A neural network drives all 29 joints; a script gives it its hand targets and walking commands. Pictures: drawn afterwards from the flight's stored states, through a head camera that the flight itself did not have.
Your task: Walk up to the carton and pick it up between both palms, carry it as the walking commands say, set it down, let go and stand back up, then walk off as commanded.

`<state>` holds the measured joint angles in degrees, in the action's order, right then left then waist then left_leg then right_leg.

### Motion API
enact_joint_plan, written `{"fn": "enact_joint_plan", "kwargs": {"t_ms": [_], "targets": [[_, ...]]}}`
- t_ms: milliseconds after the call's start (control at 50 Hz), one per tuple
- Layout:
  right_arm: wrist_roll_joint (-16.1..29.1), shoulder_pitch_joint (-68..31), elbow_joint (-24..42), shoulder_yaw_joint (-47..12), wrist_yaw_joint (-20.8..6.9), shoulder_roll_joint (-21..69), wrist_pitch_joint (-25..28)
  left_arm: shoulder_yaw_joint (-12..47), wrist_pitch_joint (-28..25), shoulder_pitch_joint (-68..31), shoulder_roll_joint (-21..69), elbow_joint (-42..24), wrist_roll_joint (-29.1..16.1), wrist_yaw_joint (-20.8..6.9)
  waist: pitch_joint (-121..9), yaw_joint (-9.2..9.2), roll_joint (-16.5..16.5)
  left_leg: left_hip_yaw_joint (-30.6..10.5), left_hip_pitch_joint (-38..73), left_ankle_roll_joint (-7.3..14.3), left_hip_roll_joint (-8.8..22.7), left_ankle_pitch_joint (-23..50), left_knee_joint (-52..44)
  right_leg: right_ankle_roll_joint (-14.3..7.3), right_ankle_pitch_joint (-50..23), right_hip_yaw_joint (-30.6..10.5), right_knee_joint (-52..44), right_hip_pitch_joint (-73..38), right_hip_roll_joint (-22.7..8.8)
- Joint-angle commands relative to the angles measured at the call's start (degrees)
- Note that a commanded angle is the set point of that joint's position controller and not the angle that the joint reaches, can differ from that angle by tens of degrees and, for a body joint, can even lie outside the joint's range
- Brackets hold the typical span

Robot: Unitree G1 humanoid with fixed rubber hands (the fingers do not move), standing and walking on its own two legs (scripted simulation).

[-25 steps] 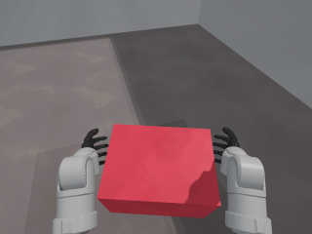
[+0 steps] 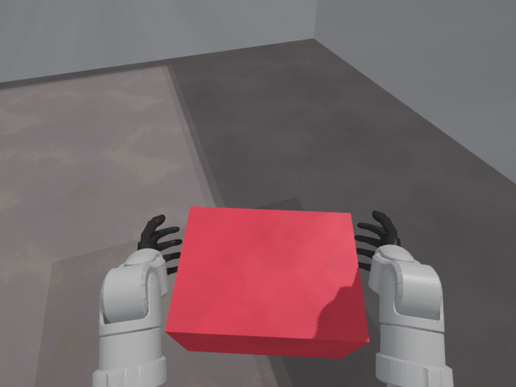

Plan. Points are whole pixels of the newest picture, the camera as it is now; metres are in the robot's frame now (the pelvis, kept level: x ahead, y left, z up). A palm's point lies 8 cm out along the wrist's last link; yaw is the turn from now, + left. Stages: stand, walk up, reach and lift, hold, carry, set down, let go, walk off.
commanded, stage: carry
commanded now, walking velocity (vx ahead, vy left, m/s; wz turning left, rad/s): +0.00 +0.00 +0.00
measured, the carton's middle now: (266, 284) +0.30 +0.00 -0.02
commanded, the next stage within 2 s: hold in 1.74 s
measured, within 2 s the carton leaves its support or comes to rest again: neither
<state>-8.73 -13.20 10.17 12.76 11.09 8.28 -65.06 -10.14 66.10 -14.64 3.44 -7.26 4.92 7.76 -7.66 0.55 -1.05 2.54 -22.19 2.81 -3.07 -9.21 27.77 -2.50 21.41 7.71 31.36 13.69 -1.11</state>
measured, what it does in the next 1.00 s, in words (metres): stands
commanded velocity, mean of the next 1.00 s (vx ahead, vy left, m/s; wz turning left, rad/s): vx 0.00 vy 0.00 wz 0.00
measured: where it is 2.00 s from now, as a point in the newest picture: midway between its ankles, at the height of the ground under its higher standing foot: outside the picture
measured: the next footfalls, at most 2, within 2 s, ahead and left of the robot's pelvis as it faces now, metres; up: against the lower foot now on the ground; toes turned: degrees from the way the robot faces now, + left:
none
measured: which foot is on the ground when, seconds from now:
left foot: down 0.00-1.00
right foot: down 0.00-1.00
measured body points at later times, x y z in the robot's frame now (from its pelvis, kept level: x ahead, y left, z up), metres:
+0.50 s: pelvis +0.00 -0.04 +0.00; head -0.02 -0.05 +0.44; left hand +0.28 +0.14 +0.07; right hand +0.29 -0.22 +0.07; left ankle +0.05 +0.09 -0.73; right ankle -0.05 -0.08 -0.73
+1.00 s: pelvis -0.01 -0.04 +0.00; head -0.02 -0.04 +0.45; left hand +0.28 +0.14 +0.06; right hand +0.28 -0.22 +0.06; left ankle +0.05 +0.09 -0.73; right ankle -0.05 -0.08 -0.73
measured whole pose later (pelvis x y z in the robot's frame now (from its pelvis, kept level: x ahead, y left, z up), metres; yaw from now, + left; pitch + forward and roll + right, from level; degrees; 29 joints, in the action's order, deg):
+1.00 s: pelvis -0.01 -0.04 +0.00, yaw +0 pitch +2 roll +2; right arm -10.8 -11.4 9.2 11.4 7.9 8.0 -60.0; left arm -10.7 61.2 -11.1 5.2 -8.7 6.0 7.0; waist -4.2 -0.6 -1.8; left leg 2.0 -22.0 -0.4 -0.3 -9.8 30.2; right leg -5.8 22.7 9.5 33.8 13.4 0.8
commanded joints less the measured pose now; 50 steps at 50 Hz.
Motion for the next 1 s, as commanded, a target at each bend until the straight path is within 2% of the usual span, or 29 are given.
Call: {"fn": "enact_joint_plan", "kwargs": {"t_ms": [0, 60, 100, 120, 140, 160, 180, 240, 260, 320, 360, 380, 420, 480, 540, 560, 580, 640, 680, 700, 720, 740, 760, 800, 820, 920, 940, 960, 980], "targets": [[24.39, -25.0, -2.5, -41.17, -24.88, 51.24, -1.37, 36.47, -1.06, -30.93, 54.54, -4.55, -20.87, -22.28, -16.05, -0.95, 2.21, -6.31, 10.31, 1.03, 8.35, 21.85, 1.02, 0.68, -24.17, -5.96, -2.58, -3.54, -8.42], [25.41, -25.9, 1.94, -42.82, -24.7, 51.83, -0.84, 38.29, -1.34, -29.76, 54.93, -7.32, -21.83, -22.45, -15.6, -1.08, 0.74, -6.46, 10.33, 0.99, 8.94, 20.35, 1.09, 0.63, -22.96, -6.64, -3.09, -3.15, -8.31], [24.17, -25.75, 0.17, -41.56, -24.51, 51.16, -0.6, 36.77, -1.37, -29.33, 54.1, -4.87, -20.82, -22.79, -14.09, -0.93, -1.28, -5.74, 8.48, 0.87, 8.13, 17.05, 1.48, 0.55, -25.6, -6.22, -3.4, -4.11, -8.63], [25.9, -27.42, 3.93, -43.45, -24.22, 50.7, -0.71, 38.07, -1.34, -29.44, 54.08, -7.73, -22.37, -22.73, -13.95, -1.0, -3.07, -5.41, 8.0, 0.87, 7.92, 17.01, 2.05, 0.85, -30.28, -6.28, -3.06, -4.91, -9.17], [23.99, -26.31, 0.45, -41.62, -24.21, 50.09, -0.59, 36.33, -1.53, -29.42, 54.44, -4.92, -21.31, -22.79, -13.31, -1.2, -2.13, -4.9, 6.59, 0.74, 7.71, 14.47, 1.77, 0.16, -30.91, -6.93, -3.61, -5.24, -9.83], [25.29, -25.76, 4.16, -43.22, -24.04, 50.32, -0.65, 38.76, -1.5, -30.7, 54.52, -9.19, -23.17, -22.79, -13.55, -0.84, -1.72, -5.09, 7.03, 0.77, 7.43, 13.17, 1.62, 0.2, -29.98, -6.16, -3.17, -5.35, -9.29], [23.84, -26.19, 0.96, -41.54, -24.08, 50.12, -0.56, 36.24, -1.5, -29.05, 53.7, -4.82, -20.74, -22.83, -12.54, -1.07, -3.55, -5.01, 6.49, 0.79, 7.6, 13.71, 1.67, 0.01, -31.65, -6.59, -3.26, -5.04, -9.49], [24.56, -25.86, 3.0, -42.41, -23.95, 50.82, -0.39, 38.37, -1.52, -30.74, 53.6, -9.17, -22.46, -23.06, -12.25, -0.95, 0.25, -4.74, 7.71, 0.88, 7.34, 12.66, 1.77, 0.04, -27.11, -6.83, -3.77, -2.98, -9.38], [22.55, -24.25, -0.36, -40.36, -23.92, 49.9, 0.07, 36.26, -1.89, -29.86, 53.5, -5.14, -20.85, -23.12, -13.85, -1.04, -0.32, -4.98, 7.83, 0.61, 7.66, 14.0, 1.34, -0.07, -26.49, -6.17, -3.22, -4.56, -8.79], [24.34, -24.46, 3.9, -42.85, -23.59, 49.8, 0.48, 38.46, -2.5, -29.51, 52.43, -10.56, -22.42, -23.04, -12.52, -1.3, -1.02, -4.31, 7.13, 0.6, 7.18, 12.19, 2.14, 0.15, -30.89, -6.66, -3.49, -4.49, -9.53], [22.89, -24.37, 0.45, -40.9, -23.49, 49.3, 0.78, 35.72, -2.58, -27.95, 51.32, -5.68, -20.3, -22.95, -11.9, -1.39, -2.56, -3.49, 5.69, 0.19, 6.55, 9.95, 2.48, 0.82, -35.82, -6.59, -3.59, -5.81, -10.29], [25.02, -25.14, 5.78, -43.78, -23.33, 49.71, 0.46, 38.91, -2.53, -29.18, 52.27, -11.71, -22.87, -22.81, -13.38, -1.41, -2.55, -3.89, 6.54, 0.24, 6.83, 10.47, 2.39, 0.38, -35.29, -6.59, -3.03, -6.43, -9.77], [22.52, -22.58, 1.13, -41.08, -23.32, 48.72, 0.75, 36.63, -2.61, -28.08, 51.33, -7.14, -20.7, -22.77, -13.29, -1.53, -0.41, -3.35, 6.81, 0.26, 6.47, 11.48, 2.58, 0.24, -34.24, -6.65, -2.76, -5.86, -9.74], [23.28, -24.07, 3.06, -42.09, -23.32, 49.16, 1.13, 37.26, -3.07, -29.84, 50.41, -9.85, -21.77, -22.99, -10.94, -1.41, -3.32, -3.4, 5.05, -0.14, 6.42, 7.2, 2.46, 0.7, -34.61, -6.17, -4.13, -5.42, -9.91], [23.07, -24.4, 3.05, -41.83, -23.3, 48.93, 1.25, 37.12, -3.01, -28.4, 51.18, -8.36, -20.94, -22.96, -10.88, -1.28, -1.41, -3.24, 6.22, 0.04, 6.41, 6.34, 1.88, 0.4, -29.2, -6.8, -4.83, -3.89, -9.87], [20.78, -22.33, -1.18, -39.51, -23.35, 48.03, 1.88, 34.4, -3.59, -27.36, 49.85, -4.66, -19.05, -23.2, -10.71, -1.2, -2.08, -3.75, 6.24, -0.1, 6.52, 7.17, 1.51, 0.52, -27.26, -6.47, -5.34, -3.79, -9.47], [23.4, -24.1, 4.03, -42.72, -23.3, 49.22, 2.01, 37.53, -3.53, -28.46, 50.42, -9.68, -21.27, -23.13, -11.05, -1.42, -1.7, -3.82, 6.25, -0.19, 6.72, 7.48, 1.75, 0.91, -27.23, -6.29, -5.35, -4.44, -9.48], [20.68, -22.11, -1.32, -39.15, -23.19, 47.73, 2.66, 34.47, -4.35, -26.9, 49.4, -4.65, -18.82, -22.88, -10.24, -1.35, -1.89, -3.29, 4.96, -0.19, 6.53, 8.23, 2.42, 1.24, -31.64, -6.26, -4.58, -4.9, -9.77], [23.61, -23.93, 4.42, -43.1, -23.29, 49.9, 2.13, 37.72, -3.91, -27.92, 50.24, -10.1, -21.11, -22.8, -12.49, -1.51, -0.67, -2.87, 6.36, -0.11, 6.24, 8.09, 1.97, 0.68, -31.03, -6.39, -4.37, -5.5, -9.68], [21.69, -23.2, -0.19, -39.78, -23.37, 48.24, 2.53, 34.85, -4.3, -28.73, 50.07, -6.45, -19.62, -22.98, -10.87, -1.73, -1.81, -2.94, 4.82, -0.09, 6.73, 6.9, 2.37, 0.86, -31.69, -6.84, -4.91, -5.19, -10.09], [23.49, -22.31, 3.61, -42.59, -23.29, 49.35, 2.42, 38.29, -4.13, -28.56, 51.03, -10.61, -21.59, -22.92, -12.21, -1.56, -0.21, -3.19, 6.92, -0.09, 6.59, 8.13, 2.12, 0.59, -30.67, -6.37, -4.13, -4.4, -9.75], [21.84, -22.42, -0.69, -40.01, -23.38, 48.81, 2.72, 35.61, -4.4, -27.3, 50.01, -5.95, -19.36, -22.97, -12.13, -1.48, -0.11, -2.92, 6.37, -0.14, 6.46, 8.94, 1.8, 0.56, -29.04, -5.95, -4.04, -5.07, -9.33], [23.44, -22.04, 3.22, -42.79, -23.3, 49.17, 2.62, 38.27, -4.34, -28.06, 50.05, -10.65, -21.66, -22.84, -11.8, -1.43, -0.6, -2.9, 7.17, -0.02, 6.58, 9.44, 2.01, 0.65, -29.44, -6.07, -4.07, -4.28, -9.36], [18.84, -21.21, -5.46, -36.79, -23.26, 46.23, 4.03, 32.27, -5.48, -26.25, 47.51, -1.55, -16.88, -23.01, -10.25, -1.58, -1.25, -3.25, 5.71, 0.08, 6.84, 8.68, 2.34, 1.22, -27.73, -6.24, -4.72, -3.12, -9.72], [21.84, -22.74, 1.6, -41.06, -23.17, 47.61, 4.25, 36.29, -5.56, -27.02, 49.37, -7.2, -19.94, -22.92, -10.83, -1.51, -1.51, -3.49, 6.62, -0.05, 6.79, 7.9, 1.81, 1.1, -27.24, -6.48, -4.35, -3.8, -9.64], [20.41, -21.6, -1.39, -39.2, -22.88, 47.66, 5.07, 34.51, -6.32, -26.83, 48.22, -5.01, -18.65, -22.79, -10.84, -1.26, -0.47, -3.81, 6.26, 0.44, 7.0, 8.54, 2.22, 1.19, -26.02, -6.57, -4.53, -3.45, -9.46], [23.31, -23.23, 5.16, -42.78, -22.87, 48.47, 4.47, 38.41, -5.89, -27.51, 50.56, -10.46, -21.34, -22.83, -11.83, -1.47, -1.36, -3.72, 7.24, 0.27, 7.3, 8.13, 1.56, 0.71, -25.87, -6.64, -4.8, -3.52, -9.45], [20.78, -22.77, -0.88, -39.07, -23.09, 47.76, 4.58, 34.85, -6.02, -27.08, 49.02, -4.95, -18.84, -22.86, -10.49, -1.34, -0.68, -3.86, 6.65, 0.44, 7.37, 8.09, 1.43, 0.62, -23.87, -6.88, -5.33, -2.6, -9.4], [22.36, -22.29, 3.04, -41.6, -22.98, 48.59, 4.44, 37.27, -5.93, -27.22, 49.4, -9.41, -20.51, -22.76, -11.67, -1.36, -0.81, -3.79, 6.94, 0.21, 7.19, 7.9, 1.5, 0.94, -23.88, -6.84, -5.26, -3.34, -9.6]]}}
